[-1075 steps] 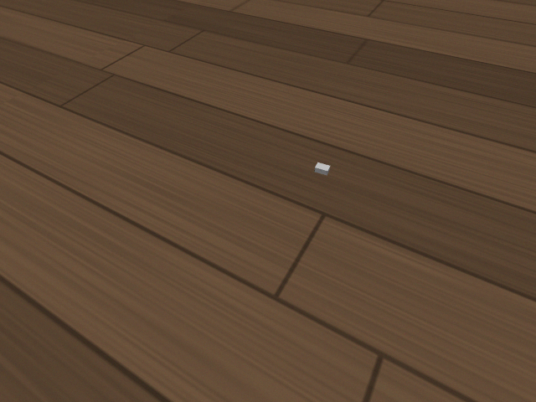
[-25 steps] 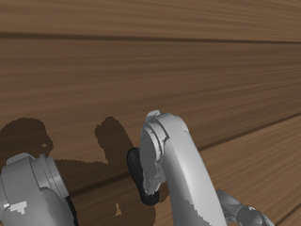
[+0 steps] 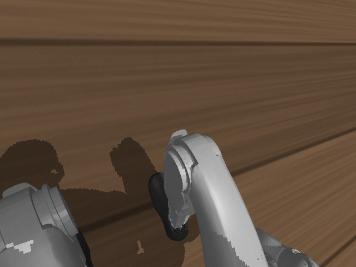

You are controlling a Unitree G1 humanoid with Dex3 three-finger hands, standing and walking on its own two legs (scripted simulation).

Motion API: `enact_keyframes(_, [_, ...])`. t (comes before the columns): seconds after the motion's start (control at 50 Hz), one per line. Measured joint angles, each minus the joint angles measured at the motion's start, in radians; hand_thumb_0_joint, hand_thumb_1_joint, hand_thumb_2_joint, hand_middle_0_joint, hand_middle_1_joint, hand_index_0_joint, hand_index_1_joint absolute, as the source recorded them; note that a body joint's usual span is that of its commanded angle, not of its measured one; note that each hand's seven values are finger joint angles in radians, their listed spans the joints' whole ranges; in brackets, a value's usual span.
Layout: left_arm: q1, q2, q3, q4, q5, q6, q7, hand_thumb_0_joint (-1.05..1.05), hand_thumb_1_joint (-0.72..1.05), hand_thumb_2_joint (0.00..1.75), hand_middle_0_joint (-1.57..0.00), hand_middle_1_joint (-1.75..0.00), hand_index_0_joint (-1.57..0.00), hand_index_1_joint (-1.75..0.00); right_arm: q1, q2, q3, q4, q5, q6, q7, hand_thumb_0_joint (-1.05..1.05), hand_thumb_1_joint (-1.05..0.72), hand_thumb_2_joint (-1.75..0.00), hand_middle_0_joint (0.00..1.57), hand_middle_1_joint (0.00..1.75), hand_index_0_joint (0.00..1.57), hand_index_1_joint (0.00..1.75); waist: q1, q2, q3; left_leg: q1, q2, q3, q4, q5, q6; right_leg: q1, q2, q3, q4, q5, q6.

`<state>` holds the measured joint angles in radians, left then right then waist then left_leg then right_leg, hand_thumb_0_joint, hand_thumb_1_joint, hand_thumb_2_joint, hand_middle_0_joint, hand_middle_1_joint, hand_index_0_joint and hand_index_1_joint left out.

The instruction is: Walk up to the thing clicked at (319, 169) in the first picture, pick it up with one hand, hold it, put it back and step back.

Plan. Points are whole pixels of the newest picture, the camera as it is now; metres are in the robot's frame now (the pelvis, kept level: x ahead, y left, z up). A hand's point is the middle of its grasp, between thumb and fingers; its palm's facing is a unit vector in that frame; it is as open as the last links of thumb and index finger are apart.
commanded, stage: close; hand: left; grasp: from above
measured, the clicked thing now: out of the picture +0.44 +0.31 -0.28
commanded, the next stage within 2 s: settle in 0.24 s
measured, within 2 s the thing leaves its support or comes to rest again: leaves its support in 0.64 s
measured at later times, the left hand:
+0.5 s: hand out of the picture +0.42 +0.31 -0.25, palm faces -0.45 -0.12 -0.89, open 7.5 cm
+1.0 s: hand out of the picture +0.42 +0.32 -0.17, palm faces -0.44 -0.08 -0.90, open 7.4 cm
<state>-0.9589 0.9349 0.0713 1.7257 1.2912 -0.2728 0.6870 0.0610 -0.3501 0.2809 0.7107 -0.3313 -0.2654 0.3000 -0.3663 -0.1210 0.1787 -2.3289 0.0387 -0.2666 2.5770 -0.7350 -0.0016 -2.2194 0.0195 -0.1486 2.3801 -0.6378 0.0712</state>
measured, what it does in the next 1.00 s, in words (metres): stands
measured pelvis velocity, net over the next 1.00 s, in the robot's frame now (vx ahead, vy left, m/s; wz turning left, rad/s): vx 0.00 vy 0.00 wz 0.07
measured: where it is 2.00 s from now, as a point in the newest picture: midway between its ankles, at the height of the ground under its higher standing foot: (131, 244)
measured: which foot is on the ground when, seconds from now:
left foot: down 0.00-1.00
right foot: down 0.00-1.00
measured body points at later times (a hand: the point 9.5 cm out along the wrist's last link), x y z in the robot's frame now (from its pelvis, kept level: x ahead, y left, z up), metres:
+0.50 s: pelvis +0.00 +0.00 +0.00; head +0.26 +0.13 +0.34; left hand +0.44 +0.31 -0.20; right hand +0.07 -0.25 -0.06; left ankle +0.06 +0.13 -0.27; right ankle +0.12 -0.13 -0.26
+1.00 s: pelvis +0.00 +0.00 +0.02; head +0.23 +0.10 +0.39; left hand +0.44 +0.32 -0.12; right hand +0.09 -0.27 -0.07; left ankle +0.06 +0.13 -0.27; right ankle +0.12 -0.13 -0.26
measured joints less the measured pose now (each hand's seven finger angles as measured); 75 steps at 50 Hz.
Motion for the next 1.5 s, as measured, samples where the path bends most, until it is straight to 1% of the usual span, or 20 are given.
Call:
enact_keyframes(0.22, [-0.004,0.007,-0.002,-0.003,0.009,0.001,-0.001,0.01,0.43,0.28,-0.76,-0.33,-0.82,-0.31,-0.001,-0.002,0.002,-0.009,-0.003,0.002,-0.007,0.00,-0.90,-0.90,0.20,0.30,0.20,0.30,-0.004,-0.005,-0.002,0.000,-0.001,0.001,0.002,0.002,0.003,0.004,0.000,0.001,0.000,0.000,0.002])
enact_keyframes(0.32, [-0.009,0.005,-0.002,-0.002,0.013,0.006,-0.004,0.01,0.43,0.24,-0.79,-0.29,-0.85,-0.27,-0.002,-0.001,0.000,-0.012,-0.002,0.004,-0.005,0.00,-0.90,-0.90,0.20,0.30,0.20,0.30,-0.004,-0.004,-0.009,-0.003,-0.001,0.002,0.001,0.002,0.006,0.002,0.001,0.001,-0.002,0.000,0.002])
enact_keyframes(0.44, [-0.009,0.007,0.008,-0.003,0.016,0.008,-0.010,0.01,0.42,0.20,-0.83,-0.26,-0.89,-0.24,-0.003,0.002,0.001,-0.018,0.000,0.006,-0.004,0.00,-0.90,-0.90,0.20,0.30,0.20,0.30,-0.006,-0.002,-0.009,-0.005,-0.003,0.001,0.003,0.004,0.007,0.002,0.000,0.001,-0.001,0.001,0.002])
enact_keyframes(0.5, [-0.004,0.002,0.021,-0.014,0.016,0.009,-0.022,0.01,0.42,0.20,-0.85,-0.25,-0.90,-0.23,0.004,0.004,-0.006,-0.019,0.004,0.007,-0.004,0.00,-0.91,-0.90,0.20,0.30,0.20,0.30,-0.003,0.001,-0.013,-0.008,-0.004,0.003,0.003,0.005,0.005,-0.001,-0.001,0.002,0.000,0.000,0.000])
enact_keyframes(0.6, [0.026,-0.012,0.056,-0.048,0.024,0.013,-0.042,0.01,0.40,0.20,-0.88,-0.24,-0.92,-0.22,0.022,0.009,-0.027,-0.013,0.010,0.017,-0.002,0.00,-0.91,-0.90,0.20,0.30,0.20,0.30,0.008,0.012,-0.029,-0.012,-0.007,0.007,0.001,0.003,0.003,-0.008,-0.004,0.006,0.004,-0.005,-0.002])
enact_keyframes(0.66, [0.051,-0.026,0.076,-0.091,0.024,0.012,-0.061,0.01,0.40,0.19,-0.89,-0.23,-0.93,-0.21,0.038,0.011,-0.050,-0.003,0.018,0.022,-0.001,0.00,-0.91,-0.90,0.20,0.30,0.20,0.30,0.019,0.024,-0.047,-0.018,-0.009,0.013,-0.001,0.002,0.002,-0.016,-0.008,0.010,0.008,-0.010,-0.004])
enact_keyframes(0.72, [0.076,-0.047,0.076,-0.151,0.019,0.013,-0.084,0.01,0.39,0.18,-0.90,-0.22,-0.94,-0.20,0.054,0.014,-0.081,0.012,0.031,0.031,0.000,0.00,-0.92,-0.91,0.20,0.30,0.20,0.30,0.035,0.038,-0.072,-0.025,-0.011,0.022,-0.003,-0.001,0.001,-0.025,-0.011,0.017,0.013,-0.018,-0.005])
enact_keyframes(0.82, [0.105,-0.096,0.061,-0.247,0.007,0.023,-0.127,0.01,0.40,0.16,-0.91,-0.20,-0.96,-0.18,0.073,0.025,-0.140,0.034,0.067,0.054,0.002,0.00,-0.92,-0.91,0.20,0.30,0.20,0.30,0.063,0.069,-0.127,-0.033,-0.014,0.040,-0.018,-0.003,0.001,-0.037,-0.019,0.031,0.012,-0.029,-0.009])
enact_keyframes(0.86, [0.107,-0.121,0.041,-0.273,-0.004,0.036,-0.150,0.01,0.40,0.15,-0.92,-0.20,-0.96,-0.18,0.078,0.028,-0.163,0.037,0.084,0.066,0.002,0.00,-0.92,-0.91,0.20,0.30,0.20,0.30,0.074,0.082,-0.148,-0.033,-0.015,0.051,-0.030,0.001,0.002,-0.039,-0.024,0.038,0.008,-0.031,-0.011])
enact_keyframes(0.92, [0.103,-0.159,0.017,-0.299,-0.014,0.051,-0.188,0.01,0.40,0.13,-0.93,-0.19,-0.97,-0.17,0.082,0.031,-0.187,0.035,0.111,0.085,-0.005,0.00,-0.92,-0.91,0.20,0.30,0.20,0.30,0.091,0.102,-0.179,-0.032,-0.016,0.066,-0.055,0.010,0.003,-0.042,-0.029,0.049,-0.006,-0.030,-0.014])
enact_keyframes(0.94, [0.100,-0.172,0.006,-0.303,-0.017,0.055,-0.200,0.01,0.41,0.13,-0.93,-0.18,-0.97,-0.16,0.082,0.031,-0.193,0.034,0.119,0.093,-0.008,0.00,-0.92,-0.91,0.20,0.30,0.20,0.30,0.096,0.108,-0.189,-0.030,-0.016,0.072,-0.064,0.013,0.003,-0.042,-0.030,0.052,-0.012,-0.028,-0.016])
enact_keyframes(0.98, [0.095,-0.190,-0.001,-0.305,-0.016,0.058,-0.225,0.01,0.41,0.12,-0.94,-0.18,-0.98,-0.15,0.078,0.031,-0.200,0.028,0.133,0.107,-0.014,0.00,-0.92,-0.91,0.20,0.30,0.20,0.30,0.102,0.118,-0.203,-0.024,-0.017,0.081,-0.083,0.021,0.003,-0.039,-0.034,0.059,-0.022,-0.025,-0.018])
enact_keyframes(1.02, [0.091,-0.203,-0.001,-0.306,-0.013,0.057,-0.251,0.01,0.40,0.12,-0.94,-0.17,-0.99,-0.15,0.075,0.030,-0.209,0.020,0.145,0.119,-0.023,0.00,-0.92,-0.91,0.20,0.30,0.20,0.30,0.105,0.126,-0.212,-0.017,-0.017,0.091,-0.101,0.029,0.002,-0.036,-0.037,0.065,-0.032,-0.021,-0.021])
enact_keyframes(1.08, [0.081,-0.213,-0.009,-0.312,-0.016,0.051,-0.286,0.01,0.40,0.12,-0.95,-0.15,-0.99,-0.13,0.074,0.028,-0.218,0.006,0.158,0.136,-0.039,0.00,-0.92,-0.91,0.20,0.30,0.20,0.30,0.112,0.132,-0.216,-0.005,-0.018,0.101,-0.123,0.041,0.000,-0.032,-0.040,0.073,-0.043,-0.014,-0.024])
enact_keyframes(1.14, [0.069,-0.218,-0.021,-0.319,-0.021,0.034,-0.310,0.01,0.40,0.11,-0.96,-0.14,-1.00,-0.12,0.072,0.026,-0.221,0.003,0.168,0.151,-0.060,0.00,-0.92,-0.91,0.20,0.30,0.20,0.30,0.118,0.135,-0.219,0.003,-0.018,0.109,-0.139,0.049,-0.003,-0.030,-0.042,0.079,-0.051,-0.008,-0.027])
enact_keyframes(1.28, [0.052,-0.221,-0.027,-0.342,-0.013,0.004,-0.334,0.01,0.40,0.11,-0.96,-0.13,-1.00,-0.11,0.076,0.033,-0.232,0.009,0.178,0.180,-0.103,0.00,-0.92,-0.91,0.20,0.30,0.20,0.30,0.132,0.138,-0.218,0.017,-0.020,0.121,-0.162,0.059,-0.007,-0.023,-0.047,0.088,-0.062,-0.004,-0.030])
enact_keyframes(1.42, [0.052,-0.235,-0.037,-0.377,-0.015,0.007,-0.341,0.00,0.39,0.13,-0.97,-0.14,-1.01,-0.12,0.099,0.047,-0.245,0.019,0.190,0.199,-0.129,0.00,-0.92,-0.91,0.20,0.30,0.20,0.30,0.145,0.142,-0.232,0.025,-0.022,0.132,-0.186,0.065,-0.004,-0.016,-0.051,0.095,-0.081,-0.003,-0.031])
enact_keyframes(1.46, [0.059,-0.241,-0.036,-0.392,-0.021,0.013,-0.351,0.00,0.38,0.14,-0.97,-0.15,-1.01,-0.13,0.106,0.051,-0.251,0.020,0.196,0.205,-0.134,0.00,-0.92,-0.91,0.20,0.30,0.20,0.30,0.149,0.146,-0.238,0.029,-0.021,0.135,-0.196,0.066,-0.002,-0.012,-0.051,0.097,-0.090,-0.002,-0.031])
enact_keyframes(1.5, [0.072,-0.250,-0.036,-0.414,-0.036,0.022,-0.364,0.00,0.38,0.15,-0.97,-0.15,-1.00,-0.13,0.114,0.055,-0.258,0.020,0.202,0.210,-0.139,0.00,-0.92,-0.91,0.20,0.30,0.20,0.30,0.154,0.151,-0.246,0.036,-0.021,0.139,-0.208,0.067,0.000,-0.005,-0.052,0.099,-0.101,-0.003,-0.030])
